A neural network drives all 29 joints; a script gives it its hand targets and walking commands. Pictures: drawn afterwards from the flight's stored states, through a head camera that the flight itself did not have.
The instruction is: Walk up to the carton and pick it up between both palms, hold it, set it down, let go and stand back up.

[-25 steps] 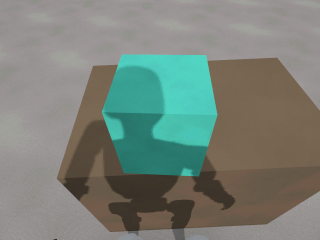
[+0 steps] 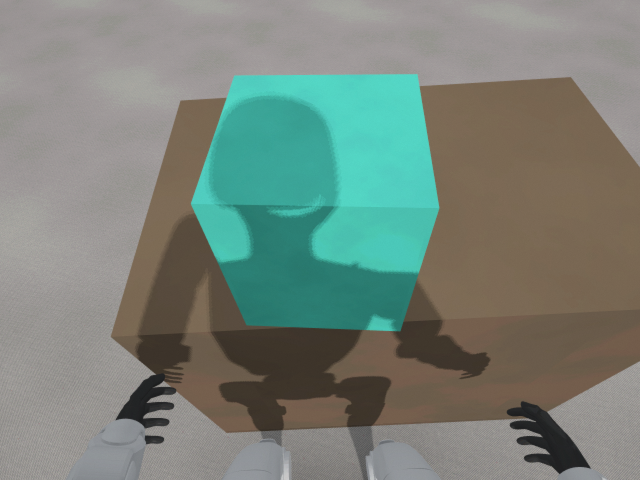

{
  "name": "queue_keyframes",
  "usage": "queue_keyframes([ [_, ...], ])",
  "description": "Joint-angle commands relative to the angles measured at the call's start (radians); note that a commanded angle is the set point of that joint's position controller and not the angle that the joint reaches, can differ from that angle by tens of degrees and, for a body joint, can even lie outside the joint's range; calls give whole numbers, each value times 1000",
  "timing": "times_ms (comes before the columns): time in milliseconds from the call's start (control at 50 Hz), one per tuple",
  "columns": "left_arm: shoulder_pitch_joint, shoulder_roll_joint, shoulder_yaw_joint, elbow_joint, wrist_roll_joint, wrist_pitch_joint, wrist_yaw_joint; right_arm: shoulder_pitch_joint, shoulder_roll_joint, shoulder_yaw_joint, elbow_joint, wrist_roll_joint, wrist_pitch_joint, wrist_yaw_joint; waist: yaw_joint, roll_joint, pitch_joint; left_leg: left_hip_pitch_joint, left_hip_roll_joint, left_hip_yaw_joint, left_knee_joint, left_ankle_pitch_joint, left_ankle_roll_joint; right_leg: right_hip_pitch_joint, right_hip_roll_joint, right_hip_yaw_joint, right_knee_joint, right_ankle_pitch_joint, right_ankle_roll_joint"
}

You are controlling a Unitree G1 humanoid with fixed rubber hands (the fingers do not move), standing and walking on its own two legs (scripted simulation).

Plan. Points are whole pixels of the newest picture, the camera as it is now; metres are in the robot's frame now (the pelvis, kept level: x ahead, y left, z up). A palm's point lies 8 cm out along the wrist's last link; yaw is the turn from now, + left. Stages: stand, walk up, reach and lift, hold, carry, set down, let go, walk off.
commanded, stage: reach and lift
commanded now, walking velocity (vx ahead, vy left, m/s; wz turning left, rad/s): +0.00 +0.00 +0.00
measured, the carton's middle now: (323, 212) +0.41 +0.00 +0.10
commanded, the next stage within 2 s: none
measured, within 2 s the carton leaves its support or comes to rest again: neither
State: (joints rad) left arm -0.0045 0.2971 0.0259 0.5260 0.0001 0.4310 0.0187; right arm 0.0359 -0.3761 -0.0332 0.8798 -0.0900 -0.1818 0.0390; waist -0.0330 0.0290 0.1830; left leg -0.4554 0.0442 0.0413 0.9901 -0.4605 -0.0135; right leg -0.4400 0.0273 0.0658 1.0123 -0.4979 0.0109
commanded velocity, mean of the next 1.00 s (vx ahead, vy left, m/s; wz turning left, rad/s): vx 0.00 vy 0.00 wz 0.00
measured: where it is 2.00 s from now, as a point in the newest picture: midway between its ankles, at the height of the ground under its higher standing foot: outside the picture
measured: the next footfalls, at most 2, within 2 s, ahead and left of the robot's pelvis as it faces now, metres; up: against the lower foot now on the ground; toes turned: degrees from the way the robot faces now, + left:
none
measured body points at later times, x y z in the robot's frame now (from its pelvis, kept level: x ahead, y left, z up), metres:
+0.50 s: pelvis -0.03 +0.02 +0.03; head +0.00 +0.03 +0.48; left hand +0.16 +0.27 -0.04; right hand +0.12 -0.25 -0.03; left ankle +0.04 +0.13 -0.68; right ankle +0.03 -0.12 -0.68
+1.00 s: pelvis -0.05 +0.04 +0.04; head -0.09 +0.05 +0.48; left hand +0.16 +0.25 +0.02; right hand +0.12 -0.22 +0.03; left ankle +0.04 +0.13 -0.68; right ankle +0.02 -0.12 -0.68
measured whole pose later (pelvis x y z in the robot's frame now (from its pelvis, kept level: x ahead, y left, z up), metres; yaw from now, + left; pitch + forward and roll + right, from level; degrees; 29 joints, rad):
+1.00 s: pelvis -0.05 +0.04 +0.04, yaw +0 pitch -11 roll -3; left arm 0.22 0.19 -0.04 0.23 0.00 0.18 0.10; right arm 0.29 -0.32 -0.03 0.30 0.03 -0.03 0.10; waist -0.03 0.03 0.11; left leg -0.27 0.06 0.05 0.73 -0.28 0.05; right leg -0.18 0.04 0.07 0.61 -0.25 0.04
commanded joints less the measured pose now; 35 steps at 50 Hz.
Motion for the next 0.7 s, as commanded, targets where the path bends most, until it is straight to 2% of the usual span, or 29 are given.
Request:
queue_keyframes([
  [0,113,193,174,-196,122,-39,6,133,-142,-135,-154,75,-37,-46,21,-236,-338,272,-12,-20,-283,387,12,141,-19,-50,-350,757,17],
  [20,123,184,171,-222,126,-53,9,153,-129,-119,-158,88,-43,-45,31,-188,-364,290,-9,-20,-299,399,-1,163,-21,-49,-364,739,16],
  [40,156,188,176,-197,114,-63,6,156,-121,-114,-168,93,-54,-49,52,-212,-352,274,-21,-14,-312,412,0,198,-17,-29,-370,803,20],
  [60,167,179,166,-217,109,-70,4,156,-111,-113,-190,84,-54,-46,46,-203,-341,286,-21,-16,-328,383,1,197,-20,-32,-380,772,15],
  [80,132,183,165,-236,84,-84,8,160,-95,-120,-197,88,-63,-51,24,-201,-364,273,-32,-11,-331,372,6,200,-23,-31,-387,765,17],
  [100,128,178,172,-225,86,-101,8,169,-90,-114,-218,79,-64,-51,39,-222,-316,251,-27,-11,-338,367,4,189,-21,-14,-399,754,24],
  [120,130,167,156,-258,66,-120,6,168,-70,-109,-240,92,-72,-55,43,-198,-363,267,-38,-14,-347,386,1,217,-20,-7,-409,768,18],
  [140,128,172,166,-253,65,-137,12,181,-67,-108,-265,89,-81,-53,52,-202,-363,279,-33,-5,-354,381,5,196,-26,-7,-417,760,25],
  [160,99,156,127,-292,36,-147,15,173,-60,-127,-282,88,-84,-49,19,-178,-382,303,-37,-7,-379,354,4,193,-23,-22,-433,699,13],
  [180,113,142,117,-343,28,-168,29,193,-60,-140,-281,91,-95,-38,23,-117,-416,365,-23,-12,-404,392,-3,148,-10,-60,-435,661,-2],
  [220,108,133,89,-344,8,-193,40,188,-37,-139,-335,100,-97,-20,33,-121,-403,377,-19,3,-430,303,3,97,-13,-52,-478,468,-17],
  [240,99,126,97,-364,4,-199,44,202,-26,-139,-377,98,-99,-25,25,-157,-408,368,-24,17,-418,307,6,95,-31,-34,-493,446,-20],
  [280,104,149,80,-374,-19,-221,42,226,-6,-148,-420,96,-91,-30,29,-169,-386,377,-33,31,-448,257,13,99,-26,-24,-529,378,-26],
  [320,81,151,70,-410,-43,-239,31,256,30,-127,-477,111,-81,-41,7,-249,-319,490,-61,20,-391,200,19,-85,-89,22,-621,166,-66],
  [340,84,143,58,-437,-57,-233,31,256,37,-130,-493,129,-70,-42,15,-199,-331,601,-66,5,-385,226,12,-170,-109,23,-658,100,-97],
  [360,91,149,57,-443,-54,-235,32,271,21,-138,-536,134,-70,-43,23,-200,-333,696,-73,-8,-345,245,12,-266,-129,22,-677,37,-124],
  [380,118,150,53,-468,-66,-229,30,299,42,-134,-554,143,-56,-51,23,-203,-335,758,-75,-7,-340,262,17,-312,-148,23,-696,37,-145],
  [420,107,150,20,-485,-82,-215,20,323,46,-136,-615,157,-31,-61,13,-215,-315,873,-85,-31,-297,264,15,-439,-178,26,-742,-56,-172],
  [440,93,154,37,-512,-81,-195,27,295,52,-129,-619,167,-12,-60,24,-161,-295,845,-83,-25,-327,241,18,-419,-179,27,-741,-75,-180],
  [460,70,142,8,-532,-87,-188,32,289,34,-149,-651,163,-1,-59,15,-157,-270,900,-80,-59,-307,179,14,-479,-183,16,-735,-130,-201],
  [480,96,144,11,-544,-83,-170,30,309,44,-146,-679,181,18,-63,18,-156,-268,954,-90,-60,-292,184,17,-525,-193,17,-752,-155,-215],
  [520,105,143,16,-545,-68,-136,45,304,20,-151,-706,188,56,-60,36,-129,-208,928,-65,-91,-341,123,20,-515,-178,-9,-735,-156,-207],
  [540,111,122,-16,-594,-82,-129,49,294,17,-155,-743,192,63,-54,33,-83,-223,906,-46,-110,-372,85,11,-474,-164,-18,-709,-104,-195],
  [580,100,92,-32,-610,-89,-137,62,257,22,-167,-804,191,87,-42,21,-84,-208,736,-15,-120,-444,-4,34,-311,-116,-29,-666,-40,-166],
  [600,122,67,-50,-589,-74,-133,65,259,-21,-187,-792,189,101,-26,15,-30,-171,635,36,-153,-506,-144,47,-201,-76,-63,-610,43,-146],
  [620,120,52,-71,-566,-94,-148,70,230,-31,-198,-803,174,110,-17,-8,6,-201,438,83,-156,-614,-249,67,26,-16,-85,-547,150,-105],
  [640,109,32,-78,-549,-69,-157,71,201,-69,-213,-793,165,127,-3,-19,105,-173,159,132,-164,-741,-423,92,290,58,-128,-452,276,-51],
  [660,101,-12,-93,-524,-47,-178,74,160,-100,-229,-778,161,129,16,-17,254,-208,-163,202,-160,-921,-535,125,657,161,-174,-313,422,21],
  [680,122,-30,-93,-465,-21,-198,72,152,-136,-243,-744,151,130,32,-23,287,-234,-271,216,-172,-974,-535,129,811,164,-172,-278,489,34],
])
